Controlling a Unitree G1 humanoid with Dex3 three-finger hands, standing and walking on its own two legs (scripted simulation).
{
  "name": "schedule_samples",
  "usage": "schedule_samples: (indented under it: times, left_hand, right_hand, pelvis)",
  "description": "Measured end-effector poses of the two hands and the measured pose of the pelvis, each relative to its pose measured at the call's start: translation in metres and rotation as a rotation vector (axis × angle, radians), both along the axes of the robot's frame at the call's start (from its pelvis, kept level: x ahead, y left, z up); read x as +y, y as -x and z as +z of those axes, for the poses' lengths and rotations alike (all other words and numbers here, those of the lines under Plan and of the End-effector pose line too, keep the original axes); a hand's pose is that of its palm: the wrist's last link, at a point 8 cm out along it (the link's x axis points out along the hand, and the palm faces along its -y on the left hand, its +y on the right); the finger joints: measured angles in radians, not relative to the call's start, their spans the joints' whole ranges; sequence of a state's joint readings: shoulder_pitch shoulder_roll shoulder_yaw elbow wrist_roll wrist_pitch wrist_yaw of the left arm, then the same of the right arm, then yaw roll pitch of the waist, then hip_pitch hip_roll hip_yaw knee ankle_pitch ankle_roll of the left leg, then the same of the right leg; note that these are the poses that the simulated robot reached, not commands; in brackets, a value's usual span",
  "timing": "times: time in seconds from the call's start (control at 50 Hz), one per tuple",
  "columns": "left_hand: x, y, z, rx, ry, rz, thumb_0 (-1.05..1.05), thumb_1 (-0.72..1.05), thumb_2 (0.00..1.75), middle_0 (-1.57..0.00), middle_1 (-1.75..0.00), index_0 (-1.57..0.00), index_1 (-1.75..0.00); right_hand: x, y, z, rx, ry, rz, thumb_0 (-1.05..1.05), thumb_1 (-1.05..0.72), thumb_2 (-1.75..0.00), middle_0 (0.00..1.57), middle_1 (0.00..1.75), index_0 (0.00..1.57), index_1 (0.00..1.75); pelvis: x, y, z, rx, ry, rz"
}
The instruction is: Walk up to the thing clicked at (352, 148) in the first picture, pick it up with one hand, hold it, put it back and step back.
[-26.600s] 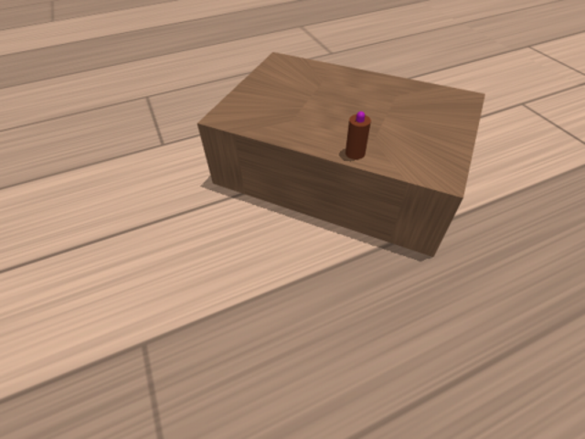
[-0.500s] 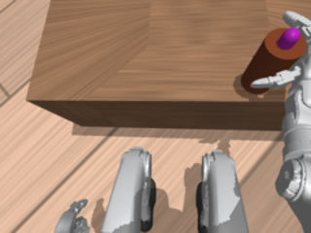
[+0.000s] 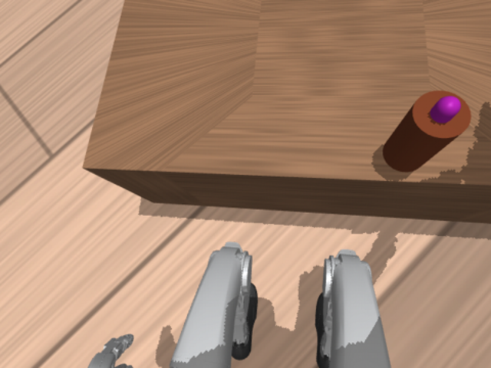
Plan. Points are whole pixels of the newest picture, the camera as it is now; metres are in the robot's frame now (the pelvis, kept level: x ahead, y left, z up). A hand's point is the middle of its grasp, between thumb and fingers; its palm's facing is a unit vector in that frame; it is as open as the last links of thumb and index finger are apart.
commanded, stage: home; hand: right
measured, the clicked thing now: (424, 131) +0.48 -0.23 -0.07
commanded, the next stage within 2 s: none
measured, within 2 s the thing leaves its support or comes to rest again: neither
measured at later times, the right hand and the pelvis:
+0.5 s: hand out of the picture +0.42 -0.36 +0.11, palm faces +0.33 +0.85 -0.41, open 17.1 cm; pelvis +0.04 -0.02 +0.16, yaw -2 degrees
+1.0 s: hand out of the picture +0.24 -0.20 +0.14, palm faces +0.20 +0.95 -0.26, open 17.2 cm; pelvis +0.07 +0.00 +0.21, yaw -5 degrees
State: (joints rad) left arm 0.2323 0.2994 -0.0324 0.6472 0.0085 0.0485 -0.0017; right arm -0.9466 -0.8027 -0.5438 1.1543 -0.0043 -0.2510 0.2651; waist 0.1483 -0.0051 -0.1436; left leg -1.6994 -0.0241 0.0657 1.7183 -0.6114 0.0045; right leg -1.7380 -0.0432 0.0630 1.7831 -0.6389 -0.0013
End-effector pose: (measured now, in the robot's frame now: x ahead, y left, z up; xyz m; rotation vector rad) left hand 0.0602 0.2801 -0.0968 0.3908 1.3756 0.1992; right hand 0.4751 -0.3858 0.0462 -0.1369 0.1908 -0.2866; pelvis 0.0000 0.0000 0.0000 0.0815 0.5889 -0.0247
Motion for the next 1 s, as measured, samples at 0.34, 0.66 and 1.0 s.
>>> schedule_samples:
  times: [0.34,0.66,1.0]
  left_hand:
    - [-0.032,-0.009,0.121,-0.027,0.036,0.040,0.00,0.89,0.89,-0.20,-0.29,-0.21,-0.29]
    - [-0.048,-0.065,0.196,-0.219,0.042,0.034,0.01,0.90,0.89,-0.20,-0.29,-0.20,-0.29]
    - [-0.071,-0.188,0.232,-0.609,0.176,-0.083,0.01,0.90,0.89,-0.20,-0.29,-0.21,-0.29]
  right_hand:
    - [-0.046,0.043,0.101,0.277,0.135,-0.287,-0.01,0.48,-0.09,0.06,0.07,0.06,0.07]
    - [0.043,0.147,0.091,0.478,0.062,-0.153,-0.01,0.48,-0.09,0.07,0.07,0.06,0.07]
    - [0.143,0.264,0.118,0.537,-0.031,-0.047,-0.01,0.48,-0.09,0.06,0.07,0.06,0.07]
  pelvis:
    - [-0.013,-0.024,0.119,-0.143,-0.014,-0.021]
    - [-0.020,-0.053,0.194,-0.336,0.024,-0.042]
    - [-0.002,-0.070,0.214,-0.478,0.077,-0.056]
